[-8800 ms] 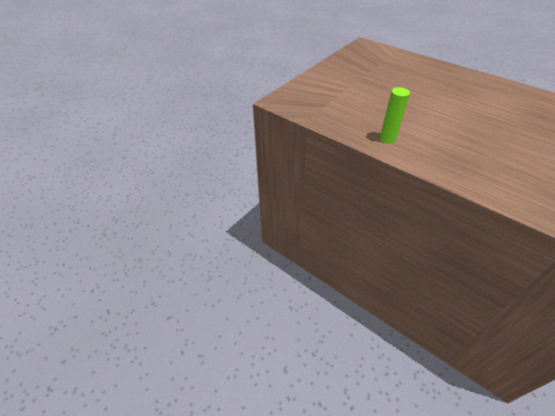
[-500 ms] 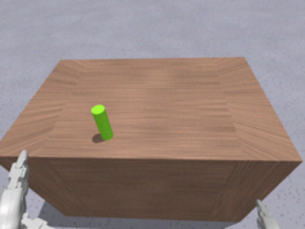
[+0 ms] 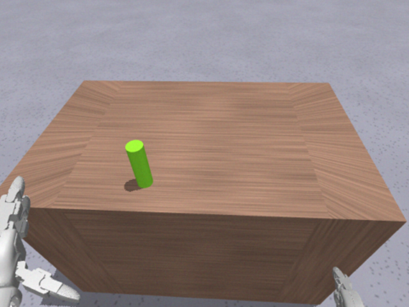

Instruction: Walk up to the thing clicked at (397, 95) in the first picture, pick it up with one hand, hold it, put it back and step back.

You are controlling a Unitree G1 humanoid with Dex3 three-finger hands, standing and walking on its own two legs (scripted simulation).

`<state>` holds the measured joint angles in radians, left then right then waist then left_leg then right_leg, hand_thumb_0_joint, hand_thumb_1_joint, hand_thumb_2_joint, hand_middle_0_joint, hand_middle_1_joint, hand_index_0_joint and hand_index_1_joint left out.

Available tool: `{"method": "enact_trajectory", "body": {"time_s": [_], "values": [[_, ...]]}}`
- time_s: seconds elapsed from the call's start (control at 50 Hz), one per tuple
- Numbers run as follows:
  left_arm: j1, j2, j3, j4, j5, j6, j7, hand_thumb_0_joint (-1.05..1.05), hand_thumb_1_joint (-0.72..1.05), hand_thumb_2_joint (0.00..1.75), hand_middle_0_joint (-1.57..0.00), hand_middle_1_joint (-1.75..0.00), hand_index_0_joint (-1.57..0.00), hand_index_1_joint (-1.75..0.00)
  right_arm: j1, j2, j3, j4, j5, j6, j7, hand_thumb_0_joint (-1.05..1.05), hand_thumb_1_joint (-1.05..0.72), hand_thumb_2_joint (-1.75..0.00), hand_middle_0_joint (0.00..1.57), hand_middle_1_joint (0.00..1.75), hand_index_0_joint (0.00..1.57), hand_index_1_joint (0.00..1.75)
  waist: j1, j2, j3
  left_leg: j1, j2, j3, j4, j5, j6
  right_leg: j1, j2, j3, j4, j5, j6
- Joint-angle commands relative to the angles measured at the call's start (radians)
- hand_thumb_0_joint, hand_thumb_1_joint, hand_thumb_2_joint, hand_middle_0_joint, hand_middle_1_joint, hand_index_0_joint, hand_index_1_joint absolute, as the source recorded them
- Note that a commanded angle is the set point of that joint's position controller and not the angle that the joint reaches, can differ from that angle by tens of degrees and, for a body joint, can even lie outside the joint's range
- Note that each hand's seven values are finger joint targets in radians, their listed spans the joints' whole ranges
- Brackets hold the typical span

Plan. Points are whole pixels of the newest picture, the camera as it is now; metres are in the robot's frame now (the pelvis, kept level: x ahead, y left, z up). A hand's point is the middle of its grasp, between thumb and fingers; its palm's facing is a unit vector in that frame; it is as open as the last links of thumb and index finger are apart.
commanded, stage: go down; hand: left
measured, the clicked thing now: (140, 165) +0.47 +0.20 +0.00
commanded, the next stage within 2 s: none
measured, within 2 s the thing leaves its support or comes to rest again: neither
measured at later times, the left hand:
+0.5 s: hand (49, 194) +0.31 +0.32 +0.10, palm faces +0.11 -0.99 -0.01, open 17.5 cm
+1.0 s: hand (41, 170) +0.36 +0.34 +0.11, palm faces +0.12 -0.99 +0.01, open 17.7 cm
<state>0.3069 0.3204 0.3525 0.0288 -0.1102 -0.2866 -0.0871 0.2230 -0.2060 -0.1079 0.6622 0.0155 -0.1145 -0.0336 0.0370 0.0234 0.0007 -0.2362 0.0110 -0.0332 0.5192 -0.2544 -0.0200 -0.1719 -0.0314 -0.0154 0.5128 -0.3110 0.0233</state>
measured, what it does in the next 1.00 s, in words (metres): stands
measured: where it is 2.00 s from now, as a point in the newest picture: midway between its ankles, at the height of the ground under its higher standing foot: outside the picture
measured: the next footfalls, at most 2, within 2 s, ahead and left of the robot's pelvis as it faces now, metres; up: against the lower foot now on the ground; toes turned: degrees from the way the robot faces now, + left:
none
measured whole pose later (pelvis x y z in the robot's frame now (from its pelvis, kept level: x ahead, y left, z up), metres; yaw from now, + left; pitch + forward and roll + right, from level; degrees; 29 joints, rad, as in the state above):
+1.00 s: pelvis +0.00 +0.01 -0.01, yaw -1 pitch +7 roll -1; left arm -0.43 0.67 0.60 0.90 -0.27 -0.17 -0.57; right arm 0.23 -0.24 0.03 0.65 0.01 -0.20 -0.12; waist -0.05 -0.01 -0.06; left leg -0.45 0.03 -0.02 0.60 -0.27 -0.01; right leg -0.38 -0.02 0.00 0.56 -0.30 0.03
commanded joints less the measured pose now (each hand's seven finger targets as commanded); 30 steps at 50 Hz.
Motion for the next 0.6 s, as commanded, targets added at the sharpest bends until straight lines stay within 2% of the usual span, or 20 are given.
{"method": "enact_trajectory", "body": {"time_s": [0.0, 0.02, 0.06, 0.1, 0.14, 0.16, 0.18, 0.2, 0.22, 0.26, 0.3, 0.32, 0.34, 0.36, 0.44, 0.46, 0.5, 0.52, 0.54, 0.58], "values": [[-0.346, 0.261, 0.143, -0.084, -0.082, -0.051, -0.068, 0.0, -0.6, 0.09, -0.04, -0.06, -0.03, -0.07, -0.141, -0.094, 0.003, -0.13, 0.018, -0.051, -0.026, 0.0, 0.5, -0.06, 0.05, 0.05, 0.05, 0.05, -0.043, 0.01, -0.052, 0.026, -0.021, 0.05, -0.072, 0.059, 0.029, -0.096, 0.014, -0.024, -0.096, 0.11, -0.013], [-0.362, 0.258, 0.133, -0.01, -0.098, -0.037, -0.102, 0.0, -0.6, 0.08, -0.04, -0.06, -0.03, -0.07, -0.138, -0.12, -0.009, -0.127, 0.018, -0.054, -0.034, 0.0, 0.51, -0.06, 0.05, 0.05, 0.05, 0.05, -0.06, -0.026, -0.054, 0.03, -0.017, 0.044, -0.071, 0.058, 0.033, -0.106, 0.016, -0.026, -0.095, 0.113, -0.012], [-0.438, 0.29, 0.127, 0.045, -0.12, -0.023, -0.17, 0.0, -0.6, 0.08, -0.04, -0.06, -0.03, -0.07, -0.153, -0.079, 0.043, -0.122, 0.024, -0.056, -0.041, 0.0, 0.51, -0.05, 0.05, 0.05, 0.05, 0.05, -0.053, 0.012, -0.085, 0.031, -0.021, 0.042, -0.065, 0.07, 0.036, -0.105, 0.009, -0.021, -0.091, 0.124, -0.016], [-0.508, 0.377, 0.172, 0.11, -0.142, -0.007, -0.231, 0.0, -0.59, 0.08, -0.03, -0.06, -0.03, -0.06, -0.165, -0.151, 0.004, -0.151, 0.024, -0.062, -0.058, 0.0, 0.52, -0.05, 0.05, 0.05, 0.05, 0.05, -0.051, 0.018, -0.158, 0.05, -0.022, 0.037, -0.058, 0.109, 0.036, -0.076, 0.01, -0.021, -0.084, 0.162, -0.017], [-0.532, 0.45, 0.231, 0.199, -0.164, 0.014, -0.271, 0.0, -0.59, 0.08, -0.04, -0.06, -0.04, -0.06, -0.121, -0.179, -0.002, -0.122, 0.025, -0.06, -0.064, 0.0, 0.52, -0.05, 0.05, 0.05, 0.05, 0.05, -0.039, 0.044, -0.192, 0.058, -0.021, 0.035, -0.054, 0.138, 0.034, -0.068, 0.012, -0.021, -0.076, 0.181, -0.022], [-0.58, 0.472, 0.257, 0.181, -0.182, 0.012, -0.291, 0.0, -0.57, 0.09, -0.03, -0.06, -0.03, -0.07, -0.096, -0.16, 0.013, -0.124, 0.027, -0.06, -0.064, 0.0, 0.52, -0.05, 0.05, 0.05, 0.05, 0.05, -0.029, 0.046, -0.228, 0.064, -0.021, 0.036, -0.046, 0.163, 0.033, -0.049, 0.014, -0.019, -0.072, 0.203, -0.021], [-0.632, 0.471, 0.259, 0.17, -0.199, 0.011, -0.31, 0.0, -0.56, 0.08, -0.03, -0.06, -0.03, -0.06, -0.091, -0.154, 0.019, -0.127, 0.027, -0.063, -0.065, 0.0, 0.52, -0.05, 0.05, 0.05, 0.05, 0.05, -0.033, 0.062, -0.268, 0.078, -0.02, 0.037, -0.037, 0.211, 0.031, -0.037, 0.016, -0.021, -0.061, 0.251, -0.022], [-0.595, 0.484, 0.288, 0.271, -0.214, 0.03, -0.324, 0.0, -0.53, 0.08, -0.03, -0.05, -0.03, -0.06, -0.082, -0.193, -0.006, -0.119, 0.028, -0.066, -0.07, 0.0, 0.52, -0.05, 0.05, 0.05, 0.05, 0.05, -0.031, 0.053, -0.251, 0.074, -0.018, 0.035, -0.04, 0.216, 0.028, -0.05, 0.021, -0.025, -0.055, 0.247, -0.025], [-0.627, 0.471, 0.281, 0.252, -0.229, 0.031, -0.342, 0.0, -0.54, 0.09, -0.03, -0.06, -0.03, -0.06, -0.068, -0.149, 0.036, -0.127, 0.03, -0.069, -0.067, 0.0, 0.52, -0.06, 0.05, 0.05, 0.05, 0.05, -0.027, 0.048, -0.259, 0.079, -0.015, 0.033, -0.032, 0.241, 0.03, -0.042, 0.021, -0.026, -0.054, 0.269, -0.024], [-0.61, 0.491, 0.295, 0.307, -0.23, 0.044, -0.366, 0.0, -0.5, 0.1, -0.03, -0.05, -0.02, -0.05, -0.071, -0.155, 0.038, -0.159, 0.031, -0.075, -0.068, 0.0, 0.52, -0.06, 0.05, 0.05, 0.05, 0.05, -0.02, 0.047, -0.283, 0.074, -0.012, 0.034, -0.027, 0.31, 0.026, -0.022, 0.023, -0.027, -0.043, 0.323, -0.027], [-0.577, 0.435, 0.246, 0.35, -0.223, 0.059, -0.394, 0.0, -0.5, 0.09, -0.03, -0.04, -0.02, -0.05, -0.093, -0.132, 0.065, -0.168, 0.028, -0.076, -0.064, 0.0, 0.52, -0.05, 0.05, 0.05, 0.05, 0.05, -0.009, 0.048, -0.231, 0.048, -0.008, 0.033, -0.033, 0.31, 0.023, -0.046, 0.025, -0.027, -0.044, 0.304, -0.03], [-0.571, 0.42, 0.233, 0.374, -0.223, 0.067, -0.404, 0.0, -0.51, 0.09, -0.03, -0.04, -0.02, -0.05, -0.092, -0.165, 0.032, -0.143, 0.027, -0.077, -0.066, 0.0, 0.53, -0.05, 0.05, 0.05, 0.05, 0.05, -0.013, 0.066, -0.208, 0.043, -0.003, 0.031, -0.041, 0.306, 0.019, -0.068, 0.029, -0.027, -0.042, 0.285, -0.036], [-0.623, 0.442, 0.232, 0.34, -0.222, 0.068, -0.41, 0.0, -0.52, 0.08, -0.03, -0.03, -0.03, -0.04, -0.119, -0.141, 0.063, -0.159, 0.025, -0.08, -0.063, 0.0, 0.52, -0.05, 0.05, 0.05, 0.05, 0.05, -0.005, 0.092, -0.224, 0.044, 0.002, 0.026, -0.042, 0.319, 0.017, -0.07, 0.03, -0.029, -0.041, 0.282, -0.038], [-0.643, 0.437, 0.234, 0.335, -0.226, 0.072, -0.415, 0.0, -0.54, 0.08, -0.04, -0.03, -0.03, -0.04, -0.145, -0.155, 0.058, -0.182, 0.025, -0.085, -0.063, 0.0, 0.53, -0.05, 0.05, 0.05, 0.05, 0.05, -0.002, 0.102, -0.227, 0.053, 0.007, 0.022, -0.046, 0.315, 0.013, -0.075, 0.034, -0.031, -0.038, 0.267, -0.041], [-0.691, 0.479, 0.27, 0.306, -0.233, 0.073, -0.415, 0.0, -0.55, 0.07, -0.04, -0.02, -0.03, -0.03, -0.07, -0.163, 0.054, -0.182, 0.014, -0.095, -0.071, 0.0, 0.53, -0.05, 0.05, 0.05, 0.05, 0.05, -0.019, 0.07, -0.275, 0.073, 0.009, 0.02, -0.026, 0.345, 0.021, -0.059, 0.038, -0.032, -0.039, 0.3, -0.033], [-0.701, 0.505, 0.285, 0.31, -0.232, 0.07, -0.412, 0.0, -0.57, 0.08, -0.04, -0.03, -0.03, -0.04, -0.064, -0.199, 0.023, -0.184, 0.013, -0.096, -0.074, 0.0, 0.52, -0.06, 0.05, 0.05, 0.05, 0.05, -0.029, 0.064, -0.289, 0.09, 0.008, 0.025, -0.02, 0.361, 0.023, -0.063, 0.039, -0.028, -0.04, 0.318, -0.029], [-0.752, 0.516, 0.286, 0.297, -0.229, 0.066, -0.407, 0.0, -0.52, 0.09, -0.03, -0.03, -0.03, -0.04, -0.014, -0.222, -0.001, -0.139, 0.01, -0.095, -0.079, 0.0, 0.53, -0.05, 0.05, 0.05, 0.05, 0.05, -0.038, 0.078, -0.273, 0.096, 0.006, 0.028, -0.023, 0.332, 0.023, -0.09, 0.037, -0.025, -0.047, 0.293, -0.027], [-0.767, 0.537, 0.299, 0.282, -0.224, 0.064, -0.4, 0.0, -0.54, 0.08, -0.04, -0.04, -0.03, -0.05, -0.026, -0.2, 0.011, -0.127, 0.012, -0.097, -0.078, 0.0, 0.53, -0.05, 0.05, 0.05, 0.05, 0.05, -0.031, 0.104, -0.268, 0.099, 0.003, 0.028, -0.024, 0.322, 0.021, -0.102, 0.037, -0.027, -0.043, 0.291, -0.031], [-0.773, 0.541, 0.306, 0.311, -0.222, 0.063, -0.401, 0.0, -0.54, 0.08, -0.04, -0.03, -0.03, -0.05, -0.016, -0.209, -0.002, -0.135, 0.009, -0.1, -0.082, 0.0, 0.52, -0.06, 0.05, 0.05, 0.05, 0.05, -0.045, 0.091, -0.284, 0.111, 0.0, 0.034, -0.014, 0.319, 0.027, -0.103, 0.033, -0.022, -0.05, 0.3, -0.023], [-0.805, 0.54, 0.292, 0.325, -0.208, 0.061, -0.397, 0.0, -0.54, 0.09, -0.04, -0.04, -0.03, -0.05, -0.011, -0.185, 0.022, -0.141, 0.007, -0.106, -0.082, 0.0, 0.53, -0.06, 0.05, 0.05, 0.05, 0.05, -0.051, 0.089, -0.281, 0.111, 0.001, 0.03, -0.015, 0.329, 0.027, -0.101, 0.034, -0.025, -0.046, 0.311, -0.025]]}}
